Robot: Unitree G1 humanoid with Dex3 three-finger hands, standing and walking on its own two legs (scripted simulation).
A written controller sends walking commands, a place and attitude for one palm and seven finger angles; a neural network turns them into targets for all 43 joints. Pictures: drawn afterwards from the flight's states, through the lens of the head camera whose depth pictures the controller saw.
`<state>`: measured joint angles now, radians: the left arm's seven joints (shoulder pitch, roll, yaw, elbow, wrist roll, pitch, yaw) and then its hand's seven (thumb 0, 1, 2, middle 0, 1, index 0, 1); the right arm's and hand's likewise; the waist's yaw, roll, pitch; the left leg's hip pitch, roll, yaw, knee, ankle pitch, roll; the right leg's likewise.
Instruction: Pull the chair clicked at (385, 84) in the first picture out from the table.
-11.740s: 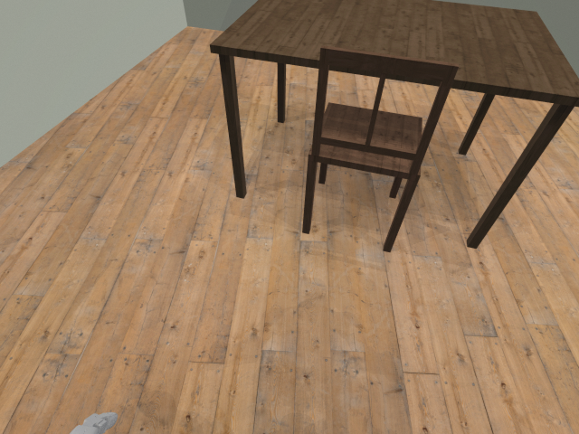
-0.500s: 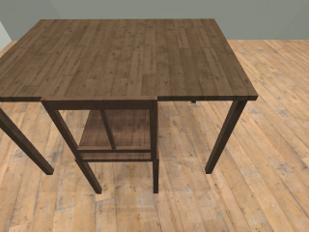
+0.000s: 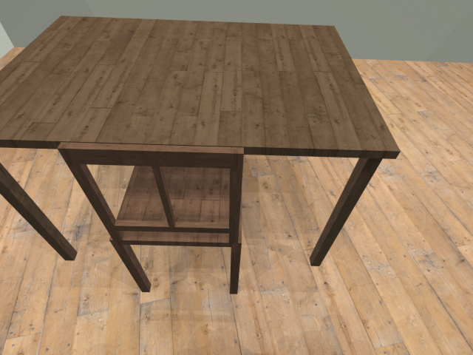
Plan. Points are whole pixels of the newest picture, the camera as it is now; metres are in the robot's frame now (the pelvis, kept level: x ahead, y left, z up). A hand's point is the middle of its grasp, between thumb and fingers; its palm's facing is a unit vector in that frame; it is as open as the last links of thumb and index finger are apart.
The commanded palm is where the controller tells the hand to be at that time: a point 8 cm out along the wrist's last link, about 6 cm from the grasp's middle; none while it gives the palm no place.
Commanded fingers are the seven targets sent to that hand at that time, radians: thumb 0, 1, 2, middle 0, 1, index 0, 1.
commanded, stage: shuffle to correct the standing spot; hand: left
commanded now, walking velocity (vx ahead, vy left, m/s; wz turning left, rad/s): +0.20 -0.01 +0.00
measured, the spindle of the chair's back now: (165, 197) +0.48 +0.21 -0.11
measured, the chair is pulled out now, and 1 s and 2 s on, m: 0.00 0.00 0.00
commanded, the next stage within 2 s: come to a stop and stand still in 0.06 s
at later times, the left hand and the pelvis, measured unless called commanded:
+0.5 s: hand out of the picture +0.08 +0.18 -0.17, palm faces +0.06 -0.97 -0.24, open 7.4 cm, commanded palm none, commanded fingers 0.00 0.90 0.90 -0.20 -0.30 -0.20 -0.30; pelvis +0.06 -0.01 +0.00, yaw +1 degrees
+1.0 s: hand out of the picture +0.06 +0.20 -0.17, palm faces +0.03 -0.98 -0.21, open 7.4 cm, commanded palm none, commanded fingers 0.00 0.90 0.90 -0.20 -0.30 -0.20 -0.30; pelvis +0.00 +0.02 +0.00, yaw +1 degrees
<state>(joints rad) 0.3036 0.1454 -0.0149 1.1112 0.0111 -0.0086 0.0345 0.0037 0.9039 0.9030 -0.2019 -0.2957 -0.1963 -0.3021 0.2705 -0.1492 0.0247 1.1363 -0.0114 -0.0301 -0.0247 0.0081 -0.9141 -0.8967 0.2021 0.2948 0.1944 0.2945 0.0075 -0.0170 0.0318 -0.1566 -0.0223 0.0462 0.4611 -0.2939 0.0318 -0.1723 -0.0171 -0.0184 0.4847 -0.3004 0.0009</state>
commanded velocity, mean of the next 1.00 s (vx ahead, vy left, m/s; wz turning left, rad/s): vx -0.02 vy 0.00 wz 0.00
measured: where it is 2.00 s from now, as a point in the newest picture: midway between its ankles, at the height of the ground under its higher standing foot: outside the picture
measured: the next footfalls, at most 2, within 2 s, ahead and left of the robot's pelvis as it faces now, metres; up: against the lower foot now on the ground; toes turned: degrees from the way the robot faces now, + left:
right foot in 0.50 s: +0.09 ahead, -0.07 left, +0.00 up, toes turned +1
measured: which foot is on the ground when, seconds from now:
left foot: down 0.00-1.00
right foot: down 0.00-0.34, up 0.36-0.48, down 0.50-1.00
